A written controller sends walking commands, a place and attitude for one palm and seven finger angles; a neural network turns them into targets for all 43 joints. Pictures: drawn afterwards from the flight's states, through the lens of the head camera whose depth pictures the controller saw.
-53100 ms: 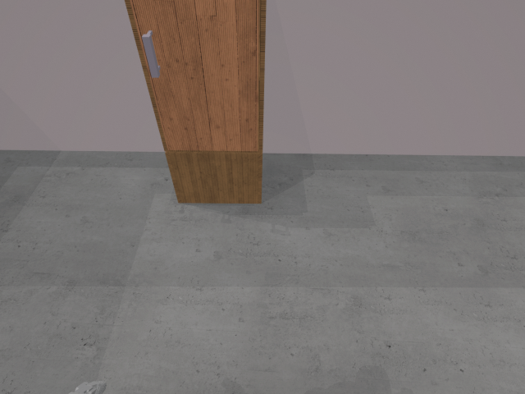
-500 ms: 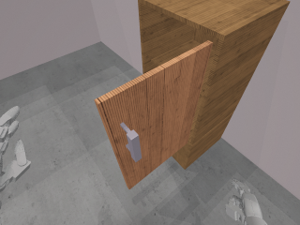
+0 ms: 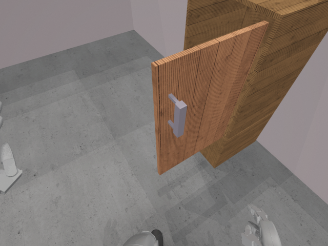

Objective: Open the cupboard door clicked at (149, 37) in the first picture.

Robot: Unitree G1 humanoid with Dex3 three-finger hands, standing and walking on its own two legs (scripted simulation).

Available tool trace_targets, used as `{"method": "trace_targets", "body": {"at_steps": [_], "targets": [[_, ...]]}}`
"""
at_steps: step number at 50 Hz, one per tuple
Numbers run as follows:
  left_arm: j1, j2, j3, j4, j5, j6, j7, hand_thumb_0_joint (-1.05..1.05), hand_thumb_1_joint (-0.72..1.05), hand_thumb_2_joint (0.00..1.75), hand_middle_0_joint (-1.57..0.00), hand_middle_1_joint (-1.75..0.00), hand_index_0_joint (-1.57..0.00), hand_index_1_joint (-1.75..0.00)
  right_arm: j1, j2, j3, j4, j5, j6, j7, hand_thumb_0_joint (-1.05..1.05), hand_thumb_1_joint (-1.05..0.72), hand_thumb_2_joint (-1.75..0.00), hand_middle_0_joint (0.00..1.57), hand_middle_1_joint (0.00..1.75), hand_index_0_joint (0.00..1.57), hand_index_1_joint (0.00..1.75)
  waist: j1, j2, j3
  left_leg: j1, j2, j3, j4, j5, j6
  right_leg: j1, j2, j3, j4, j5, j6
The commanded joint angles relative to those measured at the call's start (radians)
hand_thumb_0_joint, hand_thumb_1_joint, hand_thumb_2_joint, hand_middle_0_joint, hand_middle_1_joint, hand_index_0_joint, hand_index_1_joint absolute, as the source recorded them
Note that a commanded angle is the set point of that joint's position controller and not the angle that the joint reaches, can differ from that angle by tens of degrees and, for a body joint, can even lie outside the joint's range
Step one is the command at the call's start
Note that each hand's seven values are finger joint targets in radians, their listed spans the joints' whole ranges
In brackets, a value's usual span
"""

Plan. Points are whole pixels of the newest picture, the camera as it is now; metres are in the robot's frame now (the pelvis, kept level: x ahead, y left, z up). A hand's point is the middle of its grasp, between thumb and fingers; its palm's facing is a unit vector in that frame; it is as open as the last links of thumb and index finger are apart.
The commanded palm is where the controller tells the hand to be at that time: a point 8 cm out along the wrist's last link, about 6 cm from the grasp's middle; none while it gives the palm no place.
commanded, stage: step back with the hand held close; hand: left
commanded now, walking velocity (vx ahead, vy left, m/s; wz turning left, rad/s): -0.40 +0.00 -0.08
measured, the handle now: (175, 115) +0.45 +0.01 +0.03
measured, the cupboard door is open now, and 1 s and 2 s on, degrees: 90 90 90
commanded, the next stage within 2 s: stop stepping back and stand still in 0.28 s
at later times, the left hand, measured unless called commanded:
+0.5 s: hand out of the picture +0.08 +0.26 +0.17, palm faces +0.29 -0.82 -0.49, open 7.4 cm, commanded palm +0.02 +0.31 +0.19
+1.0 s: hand out of the picture -0.05 +0.26 +0.19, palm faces +0.28 -0.80 -0.54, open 7.4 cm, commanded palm -0.08 +0.31 +0.19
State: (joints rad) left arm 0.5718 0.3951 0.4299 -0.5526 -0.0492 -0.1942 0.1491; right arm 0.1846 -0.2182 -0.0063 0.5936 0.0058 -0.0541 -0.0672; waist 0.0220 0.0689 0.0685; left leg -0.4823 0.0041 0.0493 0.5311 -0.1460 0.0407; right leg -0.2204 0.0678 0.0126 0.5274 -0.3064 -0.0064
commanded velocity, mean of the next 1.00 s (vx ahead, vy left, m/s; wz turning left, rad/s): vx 0.04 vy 0.01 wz -0.01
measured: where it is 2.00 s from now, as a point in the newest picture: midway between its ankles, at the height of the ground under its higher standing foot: outside the picture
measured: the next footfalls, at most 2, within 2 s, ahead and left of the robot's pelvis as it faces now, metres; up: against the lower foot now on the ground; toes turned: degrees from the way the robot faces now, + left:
left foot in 0.10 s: +0.10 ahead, +0.08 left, +0.00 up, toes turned -1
right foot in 0.50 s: -0.27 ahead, -0.07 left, +0.00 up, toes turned -7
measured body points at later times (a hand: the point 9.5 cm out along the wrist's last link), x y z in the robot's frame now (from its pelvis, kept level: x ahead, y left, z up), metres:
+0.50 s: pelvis -0.15 +0.02 -0.01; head -0.11 +0.05 +0.44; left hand +0.06 +0.30 +0.20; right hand +0.03 -0.22 -0.07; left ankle +0.05 +0.08 -0.72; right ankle -0.31 -0.06 -0.73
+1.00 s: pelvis -0.26 +0.03 +0.00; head -0.28 +0.04 +0.45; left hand -0.07 +0.30 +0.22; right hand -0.15 -0.22 -0.09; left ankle -0.17 +0.13 -0.64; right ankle -0.24 -0.03 -0.73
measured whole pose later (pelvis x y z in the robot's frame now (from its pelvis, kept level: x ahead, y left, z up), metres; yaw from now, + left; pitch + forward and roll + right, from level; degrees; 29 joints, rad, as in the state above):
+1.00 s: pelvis -0.26 +0.03 +0.00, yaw -7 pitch -2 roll +1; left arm 0.63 0.46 0.42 -0.57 -0.03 -0.19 0.11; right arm 0.26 -0.20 -0.01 0.69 -0.02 -0.08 -0.07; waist 0.01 -0.02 -0.02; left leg -0.65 -0.03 0.03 1.15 -0.29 -0.02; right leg -0.27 0.04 -0.09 0.57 -0.28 -0.10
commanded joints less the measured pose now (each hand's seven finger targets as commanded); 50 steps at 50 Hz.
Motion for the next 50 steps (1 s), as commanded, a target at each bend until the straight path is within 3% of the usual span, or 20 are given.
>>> {"method": "trace_targets", "body": {"at_steps": [1,4,7,10,12,22,24,26,29,31,33,34,35,37,41,43,44,45,47,50], "targets": [[-0.076,0.205,0.088,-0.155,-0.008,-0.055,0.032,0.00,0.90,0.90,-0.20,-0.30,-0.20,-0.30,-0.044,-0.112,-0.061,-0.118,0.001,-0.062,-0.015,0.00,-0.90,-0.90,0.20,0.30,0.20,0.30,-0.047,-0.266,-0.204,0.381,0.002,-0.049,0.248,-0.132,-0.042,-0.274,-0.269,0.236,-0.248,0.238,-0.100],[-0.171,0.226,0.082,-0.153,0.005,-0.048,0.031,0.00,0.90,0.90,-0.20,-0.30,-0.20,-0.30,-0.084,-0.112,-0.038,-0.116,-0.009,-0.060,-0.031,0.00,-0.90,-0.90,0.20,0.30,0.20,0.30,-0.049,-0.118,-0.087,0.310,0.040,-0.076,-0.009,0.012,-0.036,-0.237,-0.177,0.146,-0.151,0.296,-0.034],[-0.222,0.231,0.097,-0.148,0.008,-0.060,0.029,0.00,0.90,0.90,-0.20,-0.30,-0.20,-0.30,-0.090,-0.129,-0.036,-0.115,-0.008,-0.076,-0.043,0.00,-0.90,-0.90,0.20,0.30,0.20,0.30,-0.019,0.128,-0.111,0.201,0.227,-0.221,-0.235,0.276,0.031,-0.049,-0.004,0.038,0.101,0.024,0.023],[-0.135,0.235,0.138,-0.152,0.007,-0.070,0.020,0.00,0.90,0.90,-0.20,-0.30,-0.20,-0.30,-0.108,-0.127,-0.048,-0.122,-0.040,-0.098,-0.021,0.00,-0.90,-0.90,0.20,0.30,0.20,0.30,-0.002,0.167,-0.179,-0.021,0.348,-0.409,-0.419,-0.264,0.105,0.062,0.022,0.088,0.497,-0.183,0.012],[-0.081,0.201,0.111,-0.186,-0.004,-0.062,0.017,0.00,0.90,0.90,-0.20,-0.30,-0.20,-0.30,-0.099,-0.122,-0.057,-0.130,-0.028,-0.099,-0.001,0.00,-0.90,-0.90,0.20,0.30,0.20,0.30,-0.002,0.044,-0.199,0.080,0.303,-0.306,-0.387,-0.247,0.103,-0.010,0.011,0.056,0.465,-0.158,0.005],[0.005,0.248,0.139,-0.268,-0.046,-0.061,0.023,0.00,0.90,0.90,-0.20,-0.30,-0.20,-0.30,-0.066,-0.098,-0.043,-0.118,-0.026,-0.104,0.014,0.00,-0.90,-0.90,0.20,0.30,0.20,0.30,-0.012,0.165,-0.286,0.292,0.085,-0.042,-0.325,-0.218,-0.134,0.107,0.039,-0.112,-0.244,-0.224,-0.061],[0.008,0.315,0.190,-0.277,-0.041,-0.074,0.027,0.00,0.90,0.90,-0.20,-0.30,-0.20,-0.30,-0.069,-0.093,-0.032,-0.097,-0.018,-0.081,0.010,0.00,-0.90,-0.90,0.20,0.30,0.20,0.30,-0.017,-0.155,-0.204,0.433,0.000,-0.019,0.192,-0.073,-0.086,-0.272,-0.246,0.158,-0.404,-0.124,-0.109],[-0.025,0.370,0.254,-0.324,-0.047,-0.080,0.044,0.00,0.90,0.90,-0.20,-0.30,-0.20,-0.30,-0.091,-0.092,-0.012,-0.109,-0.035,-0.077,0.007,0.00,-0.90,-0.90,0.20,0.30,0.20,0.30,-0.010,-0.134,-0.225,0.176,0.010,-0.056,0.388,-0.149,-0.068,-0.123,-0.387,0.187,-0.305,0.246,-0.175],[-0.069,0.230,0.143,-0.173,-0.029,-0.025,0.016,0.00,0.90,0.90,-0.20,-0.30,-0.20,-0.30,-0.086,-0.119,-0.042,-0.109,0.011,-0.091,0.002,0.00,-0.90,-0.90,0.20,0.30,0.20,0.30,-0.038,-0.231,-0.118,0.126,0.038,-0.057,0.229,-0.032,-0.039,-0.002,-0.278,0.107,-0.177,0.382,-0.120],[-0.124,0.209,0.104,-0.098,-0.024,-0.018,0.017,0.00,0.90,0.90,-0.20,-0.30,-0.20,-0.30,-0.063,-0.118,-0.027,-0.074,0.011,-0.097,-0.019,0.00,-0.90,-0.90,0.20,0.30,0.20,0.30,-0.069,-0.058,-0.076,0.339,0.004,-0.027,0.025,0.011,-0.004,-0.107,-0.205,0.001,-0.026,0.351,-0.048],[-0.228,0.216,0.087,-0.076,-0.012,-0.027,0.021,0.00,0.90,0.90,-0.20,-0.30,-0.20,-0.30,-0.033,-0.156,-0.028,-0.071,0.000,-0.115,-0.030,0.00,-0.90,-0.90,0.20,0.30,0.20,0.30,-0.067,0.222,-0.097,0.398,0.196,-0.373,-0.172,-0.067,0.113,-0.201,-0.049,-0.067,0.277,-0.031,0.026],[-0.265,0.236,0.095,-0.071,0.001,-0.034,0.028,0.00,0.90,0.90,-0.20,-0.30,-0.20,-0.30,-0.026,-0.139,-0.021,-0.080,-0.005,-0.130,-0.026,0.00,-0.90,-0.90,0.20,0.30,0.20,0.30,-0.060,0.220,-0.081,0.381,0.292,-0.608,-0.293,-0.186,0.176,-0.279,-0.014,-0.010,0.420,-0.246,0.018],[-0.245,0.297,0.126,-0.071,0.004,-0.045,0.022,0.00,0.90,0.90,-0.20,-0.30,-0.20,-0.30,-0.053,-0.114,-0.004,-0.075,-0.022,-0.144,-0.025,0.00,-0.90,-0.90,0.20,0.30,0.20,0.30,-0.039,0.147,-0.076,0.260,0.296,-0.641,-0.395,-0.369,0.116,-0.223,-0.038,0.032,0.488,-0.254,-0.009],[-0.182,0.244,0.107,-0.090,-0.001,-0.033,0.017,0.00,0.90,0.90,-0.20,-0.30,-0.20,-0.30,-0.071,-0.115,-0.022,-0.077,-0.020,-0.145,-0.013,0.00,-0.90,-0.90,0.20,0.30,0.20,0.30,-0.013,-0.005,-0.078,0.010,0.238,-0.453,-0.479,-0.572,0.024,0.014,-0.011,-0.025,0.438,-0.212,-0.025],[0.043,0.209,0.110,-0.189,-0.005,-0.024,0.014,0.00,0.90,0.90,-0.20,-0.30,-0.20,-0.30,-0.085,-0.107,-0.031,-0.117,-0.020,-0.131,0.002,0.00,-0.90,-0.90,0.20,0.30,0.20,0.30,0.006,0.272,-0.142,-0.187,0.111,-0.140,-0.456,-0.560,-0.049,0.309,0.042,-0.172,0.211,-0.208,-0.037],[0.094,0.231,0.138,-0.209,0.002,-0.023,0.015,0.00,0.90,0.90,-0.20,-0.30,-0.20,-0.30,-0.088,-0.096,-0.034,-0.134,-0.019,-0.111,0.005,0.00,-0.90,-0.90,0.20,0.30,0.20,0.30,0.016,0.158,-0.112,-0.306,0.066,-0.084,-0.233,-0.547,-0.066,0.388,-0.003,-0.097,0.010,-0.257,-0.069],[0.086,0.245,0.146,-0.208,0.012,-0.019,0.014,0.00,0.90,0.90,-0.20,-0.30,-0.20,-0.30,-0.068,-0.078,-0.038,-0.125,-0.010,-0.097,0.006,0.00,-0.90,-0.90,0.20,0.30,0.20,0.30,0.013,-0.122,-0.084,-0.224,-0.027,0.033,0.167,-0.416,-0.068,0.183,-0.157,0.077,-0.217,-0.317,-0.110],[0.044,0.275,0.175,-0.224,0.010,-0.022,0.018,0.00,0.90,0.90,-0.20,-0.30,-0.20,-0.30,-0.057,-0.091,-0.054,-0.117,-0.001,-0.084,0.002,0.00,-0.90,-0.90,0.20,0.30,0.20,0.30,0.002,-0.374,-0.068,-0.193,-0.067,-0.018,0.595,-0.342,-0.064,-0.104,-0.437,0.513,-0.441,-0.507,-0.197],[-0.105,0.288,0.194,-0.194,0.002,-0.044,-0.012,0.00,0.90,0.90,-0.20,-0.30,-0.20,-0.30,-0.024,-0.118,-0.055,-0.049,-0.038,-0.072,-0.004,0.00,-0.90,-0.90,0.20,0.30,0.20,0.30,-0.065,-0.200,-0.071,-0.175,-0.011,-0.075,0.849,-0.134,-0.085,-0.298,-0.423,0.320,-0.381,-0.430,-0.181],[-0.186,0.250,0.138,-0.040,0.013,-0.051,-0.002,0.00,0.90,0.90,-0.20,-0.30,-0.20,-0.30,-0.049,-0.098,-0.047,-0.075,-0.011,-0.086,-0.026,0.00,-0.90,-0.90,0.20,0.30,0.20,0.30,-0.065,-0.124,-0.032,-0.123,0.056,-0.047,0.693,-0.101,-0.063,-0.314,-0.328,0.255,-0.399,-0.573,-0.121]]}}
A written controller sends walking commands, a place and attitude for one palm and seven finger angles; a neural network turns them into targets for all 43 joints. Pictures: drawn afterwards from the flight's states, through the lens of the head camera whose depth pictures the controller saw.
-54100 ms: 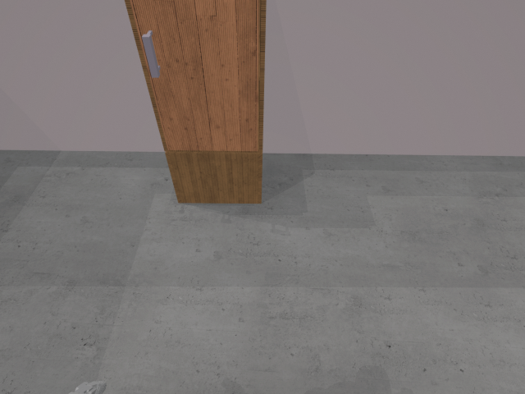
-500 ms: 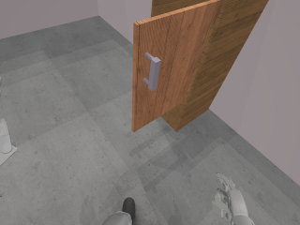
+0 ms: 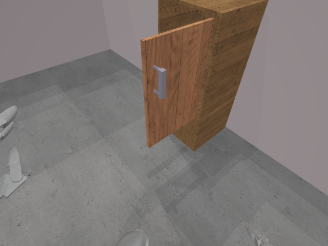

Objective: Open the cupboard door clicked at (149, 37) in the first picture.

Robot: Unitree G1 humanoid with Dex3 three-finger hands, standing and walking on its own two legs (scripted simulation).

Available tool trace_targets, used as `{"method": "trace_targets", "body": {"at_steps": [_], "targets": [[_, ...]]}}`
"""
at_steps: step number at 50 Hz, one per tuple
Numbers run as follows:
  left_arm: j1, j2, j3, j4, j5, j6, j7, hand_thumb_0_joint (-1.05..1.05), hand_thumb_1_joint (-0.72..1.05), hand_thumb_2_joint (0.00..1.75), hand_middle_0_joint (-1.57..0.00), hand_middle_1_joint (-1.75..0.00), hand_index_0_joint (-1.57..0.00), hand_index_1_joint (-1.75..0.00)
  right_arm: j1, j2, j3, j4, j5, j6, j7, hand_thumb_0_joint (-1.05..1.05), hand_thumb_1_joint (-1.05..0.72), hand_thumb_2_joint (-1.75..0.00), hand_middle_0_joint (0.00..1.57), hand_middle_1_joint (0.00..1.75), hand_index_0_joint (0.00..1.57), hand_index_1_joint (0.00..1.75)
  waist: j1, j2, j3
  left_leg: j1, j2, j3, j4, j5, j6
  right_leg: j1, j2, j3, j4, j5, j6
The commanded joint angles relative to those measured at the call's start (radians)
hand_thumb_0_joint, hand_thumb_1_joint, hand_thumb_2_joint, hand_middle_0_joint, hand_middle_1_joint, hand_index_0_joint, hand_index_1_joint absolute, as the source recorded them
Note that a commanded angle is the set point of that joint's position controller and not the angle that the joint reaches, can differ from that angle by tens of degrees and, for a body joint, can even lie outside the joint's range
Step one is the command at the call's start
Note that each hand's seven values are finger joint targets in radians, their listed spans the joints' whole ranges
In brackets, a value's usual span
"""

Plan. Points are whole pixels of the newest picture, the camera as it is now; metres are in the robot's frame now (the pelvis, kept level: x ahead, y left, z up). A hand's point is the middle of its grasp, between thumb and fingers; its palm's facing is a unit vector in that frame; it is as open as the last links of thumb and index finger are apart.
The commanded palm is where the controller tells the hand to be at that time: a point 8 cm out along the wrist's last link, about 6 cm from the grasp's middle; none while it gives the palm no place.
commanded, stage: stop stepping back and stand still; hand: left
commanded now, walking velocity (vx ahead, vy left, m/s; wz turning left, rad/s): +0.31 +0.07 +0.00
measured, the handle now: (158, 82) +0.71 +0.07 +0.03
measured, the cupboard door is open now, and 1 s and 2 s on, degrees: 90 90 90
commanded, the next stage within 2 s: let the arm hang, fingers relaxed in 1.16 s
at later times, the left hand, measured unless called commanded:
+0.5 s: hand (8, 176) +0.18 +0.27 +0.18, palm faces +0.49 -0.67 -0.56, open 7.4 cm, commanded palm +0.12 +0.31 +0.18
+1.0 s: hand (20, 159) +0.22 +0.29 +0.17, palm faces +0.45 -0.73 -0.52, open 7.4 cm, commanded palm +0.16 +0.32 +0.18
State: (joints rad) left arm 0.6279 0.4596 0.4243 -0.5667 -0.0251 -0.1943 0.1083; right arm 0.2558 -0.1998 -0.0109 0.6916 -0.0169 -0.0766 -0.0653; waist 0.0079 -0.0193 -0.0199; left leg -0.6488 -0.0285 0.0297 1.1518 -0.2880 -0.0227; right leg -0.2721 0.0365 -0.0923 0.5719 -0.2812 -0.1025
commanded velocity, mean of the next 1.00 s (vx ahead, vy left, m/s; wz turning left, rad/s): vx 0.05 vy -0.02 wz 0.00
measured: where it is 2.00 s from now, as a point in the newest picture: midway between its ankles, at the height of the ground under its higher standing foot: outside the picture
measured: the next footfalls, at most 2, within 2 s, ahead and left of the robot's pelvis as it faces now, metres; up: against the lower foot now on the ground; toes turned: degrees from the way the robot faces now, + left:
left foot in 0.24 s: -0.01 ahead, +0.17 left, +0.00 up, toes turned +7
left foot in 0.76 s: +0.07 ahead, +0.13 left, +0.00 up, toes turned +6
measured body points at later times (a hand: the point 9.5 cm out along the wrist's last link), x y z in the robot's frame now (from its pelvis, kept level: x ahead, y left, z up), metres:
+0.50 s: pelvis +0.00 +0.00 -0.01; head +0.01 -0.02 +0.44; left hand +0.15 +0.31 +0.21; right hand +0.15 -0.21 -0.12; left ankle -0.05 +0.16 -0.72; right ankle +0.04 -0.06 -0.73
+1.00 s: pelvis +0.03 +0.01 +0.01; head +0.06 +0.00 +0.46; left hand +0.19 +0.32 +0.20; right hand +0.23 -0.22 -0.08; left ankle +0.03 +0.13 -0.73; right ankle +0.04 -0.06 -0.73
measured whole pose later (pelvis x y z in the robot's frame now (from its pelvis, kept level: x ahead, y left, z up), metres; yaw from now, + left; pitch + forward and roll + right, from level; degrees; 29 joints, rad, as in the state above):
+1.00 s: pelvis +0.03 +0.01 +0.01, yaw +3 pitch +0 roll +0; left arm 0.56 0.41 0.41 -0.46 -0.04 -0.19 0.16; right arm 0.15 -0.23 -0.01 0.59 0.02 -0.08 -0.07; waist 0.00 0.03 0.06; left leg -0.22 0.02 0.06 0.48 -0.25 0.00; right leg -0.20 0.04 -0.10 0.45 -0.24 -0.06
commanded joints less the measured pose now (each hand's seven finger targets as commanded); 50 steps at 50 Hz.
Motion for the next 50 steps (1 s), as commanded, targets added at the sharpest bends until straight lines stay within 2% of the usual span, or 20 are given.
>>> {"method": "trace_targets", "body": {"at_steps": [1,5,9,10,11,12,13,15,18,21,22,24,25,26,30,32,35,38,41,50], "targets": [[-0.233,0.171,0.133,0.033,-0.003,-0.056,0.042,0.00,0.90,0.90,-0.20,-0.30,-0.20,-0.30,-0.126,-0.127,-0.045,-0.165,0.007,-0.072,-0.036,0.00,-0.90,-0.90,0.20,0.30,0.20,0.30,-0.039,0.016,0.075,0.056,0.088,-0.003,-0.009,0.022,0.013,-0.227,-0.295,0.363,-0.438,-0.556,-0.031],[-0.283,0.108,0.048,0.017,0.010,-0.075,0.065,0.00,0.90,0.90,-0.20,-0.30,-0.20,-0.30,-0.130,-0.121,-0.034,-0.155,0.006,-0.109,-0.059,0.00,-0.90,-0.90,0.20,0.30,0.20,0.30,-0.011,-0.061,0.027,0.176,0.056,0.083,-0.381,-0.082,0.049,-0.007,-0.279,0.307,-0.404,-0.366,0.009],[-0.209,0.099,0.052,-0.052,0.014,-0.062,0.089,0.00,0.90,0.90,-0.20,-0.30,-0.20,-0.30,-0.090,-0.118,-0.031,-0.178,-0.008,-0.131,-0.059,0.00,-0.90,-0.90,0.20,0.30,0.20,0.30,-0.008,-0.137,-0.050,0.425,0.014,0.129,-0.717,-0.126,0.072,0.044,-0.217,0.233,-0.307,-0.389,0.002],[-0.170,0.110,0.069,-0.049,0.007,-0.062,0.089,0.00,0.90,0.90,-0.20,-0.30,-0.20,-0.30,-0.076,-0.130,-0.036,-0.185,-0.002,-0.131,-0.062,0.00,-0.90,-0.90,0.20,0.30,0.20,0.30,-0.016,-0.083,-0.051,0.487,0.043,0.083,-0.783,-0.130,0.083,0.017,-0.183,0.197,-0.213,-0.334,0.025],[-0.182,0.106,0.074,-0.096,-0.001,-0.071,0.088,0.00,0.90,0.90,-0.20,-0.30,-0.20,-0.30,-0.076,-0.144,-0.040,-0.203,-0.002,-0.124,-0.057,0.00,-0.90,-0.90,0.20,0.30,0.20,0.30,-0.025,0.067,-0.044,0.546,0.143,-0.081,-0.858,-0.172,0.129,-0.065,-0.120,0.152,-0.058,-0.277,0.060],[-0.225,0.118,0.086,-0.157,0.002,-0.085,0.093,0.00,0.90,0.90,-0.20,-0.30,-0.20,-0.30,-0.080,-0.159,-0.042,-0.213,0.004,-0.118,-0.047,0.00,-0.90,-0.90,0.20,0.30,0.20,0.30,-0.029,0.257,-0.005,0.613,0.308,-0.342,-0.899,-0.156,0.188,-0.242,-0.047,0.056,0.148,-0.199,0.093],[-0.239,0.156,0.115,-0.165,0.014,-0.094,0.094,0.00,0.90,0.90,-0.20,-0.30,-0.20,-0.30,-0.083,-0.141,-0.040,-0.205,0.001,-0.117,-0.041,0.00,-0.90,-0.90,0.20,0.30,0.20,0.30,-0.032,0.251,0.029,0.590,0.399,-0.432,-0.934,-0.044,0.233,-0.330,-0.034,0.031,0.315,-0.229,0.107],[-0.215,0.238,0.190,-0.165,0.013,-0.098,0.078,0.00,0.90,0.90,-0.20,-0.30,-0.20,-0.30,-0.093,-0.128,-0.049,-0.171,0.004,-0.118,-0.028,0.00,-0.90,-0.90,0.20,0.30,0.20,0.30,-0.024,0.241,0.033,0.495,0.374,-0.329,-0.927,-0.015,0.221,-0.304,-0.069,0.076,0.380,-0.173,0.105],[-0.129,0.144,0.132,-0.153,0.006,-0.075,0.076,0.00,0.90,0.90,-0.20,-0.30,-0.20,-0.30,-0.104,-0.122,-0.039,-0.183,0.012,-0.123,-0.010,0.00,-0.90,-0.90,0.20,0.30,0.20,0.30,-0.018,0.334,0.092,0.348,0.273,-0.106,-0.862,0.080,0.162,-0.102,-0.061,0.003,0.164,-0.081,0.112],[-0.116,0.134,0.125,-0.094,-0.003,-0.064,0.073,0.00,0.90,0.90,-0.20,-0.30,-0.20,-0.30,-0.101,-0.136,-0.041,-0.185,0.016,-0.111,-0.009,0.00,-0.90,-0.90,0.20,0.30,0.20,0.30,-0.014,0.186,0.038,0.240,0.223,-0.036,-0.707,0.064,0.112,0.174,-0.019,-0.028,-0.056,-0.008,0.112],[-0.107,0.133,0.126,-0.059,-0.003,-0.060,0.072,0.00,0.90,0.90,-0.20,-0.30,-0.20,-0.30,-0.098,-0.129,-0.043,-0.185,0.020,-0.107,-0.007,0.00,-0.90,-0.90,0.20,0.30,0.20,0.30,-0.012,0.089,0.016,0.226,0.182,-0.009,-0.600,0.033,0.091,0.220,-0.053,0.051,-0.124,0.009,0.092],[-0.132,0.175,0.145,-0.037,-0.003,-0.046,0.077,0.00,0.90,0.90,-0.20,-0.30,-0.20,-0.30,-0.107,-0.117,-0.047,-0.201,0.025,-0.097,-0.005,0.00,-0.90,-0.90,0.20,0.30,0.20,0.30,-0.015,-0.242,-0.033,0.110,0.025,0.032,-0.225,-0.225,0.034,0.215,-0.347,0.530,-0.291,0.123,-0.046],[-0.160,0.133,0.116,-0.037,-0.007,-0.048,0.075,0.00,0.90,0.90,-0.20,-0.30,-0.20,-0.30,-0.109,-0.126,-0.058,-0.184,0.034,-0.086,0.000,0.00,-0.90,-0.90,0.20,0.30,0.20,0.30,-0.015,-0.197,-0.065,0.137,0.036,-0.027,-0.093,-0.240,0.027,0.186,-0.377,0.554,-0.327,0.089,-0.022],[-0.118,0.128,0.119,-0.017,-0.010,-0.053,0.073,0.00,0.90,0.90,-0.20,-0.30,-0.20,-0.30,-0.100,-0.127,-0.058,-0.173,0.031,-0.078,0.004,0.00,-0.90,-0.90,0.20,0.30,0.20,0.30,-0.019,-0.144,-0.050,0.148,0.060,-0.054,-0.067,-0.185,0.024,0.160,-0.357,0.491,-0.328,0.115,0.008],[-0.094,0.159,0.155,-0.069,-0.003,-0.083,0.083,0.00,0.90,0.90,-0.20,-0.30,-0.20,-0.30,-0.160,-0.099,-0.026,-0.192,0.022,-0.059,-0.011,0.00,-0.90,-0.90,0.20,0.30,0.20,0.30,-0.014,-0.091,-0.095,0.239,0.067,0.001,-0.312,-0.105,0.013,0.190,-0.287,0.246,-0.238,0.321,-0.024],[-0.093,0.146,0.142,-0.101,-0.005,-0.087,0.090,0.00,0.90,0.90,-0.20,-0.30,-0.20,-0.30,-0.166,-0.091,-0.018,-0.207,0.019,-0.060,-0.018,0.00,-0.90,-0.90,0.20,0.30,0.20,0.30,0.000,-0.109,-0.072,0.295,0.052,0.034,-0.456,-0.079,0.026,0.167,-0.265,0.215,-0.270,0.205,-0.026],[-0.094,0.151,0.139,-0.159,-0.011,-0.085,0.100,0.00,0.90,0.90,-0.20,-0.30,-0.20,-0.30,-0.142,-0.110,-0.030,-0.202,0.013,-0.070,-0.022,0.00,-0.90,-0.90,0.20,0.30,0.20,0.30,-0.010,-0.009,-0.054,0.436,0.043,0.041,-0.662,0.066,0.034,0.113,-0.243,0.198,-0.266,0.091,0.012],[-0.070,0.141,0.140,-0.174,-0.018,-0.087,0.097,0.00,0.90,0.90,-0.20,-0.30,-0.20,-0.30,-0.145,-0.139,-0.040,-0.225,0.017,-0.064,-0.021,0.00,-0.90,-0.90,0.20,0.30,0.20,0.30,0.007,0.168,-0.029,0.478,0.193,-0.149,-0.803,0.207,0.086,0.080,-0.122,0.145,-0.157,0.077,0.096],[-0.060,0.134,0.136,-0.116,-0.012,-0.072,0.085,0.00,0.90,0.90,-0.20,-0.30,-0.20,-0.30,-0.143,-0.128,-0.033,-0.222,0.029,-0.057,-0.015,0.00,-0.90,-0.90,0.20,0.30,0.20,0.30,-0.005,0.205,-0.012,0.384,0.179,-0.119,-0.782,0.301,0.068,0.150,-0.089,0.117,-0.135,0.200,0.100],[-0.055,0.129,0.106,-0.092,-0.027,-0.040,0.070,0.00,0.90,0.90,-0.20,-0.30,-0.20,-0.30,-0.136,-0.134,-0.033,-0.235,0.034,-0.051,-0.010,0.00,-0.90,-0.90,0.20,0.30,0.20,0.30,-0.010,0.034,-0.102,0.429,0.130,-0.056,-0.717,0.308,0.034,0.205,-0.132,0.149,-0.170,0.388,0.090]]}}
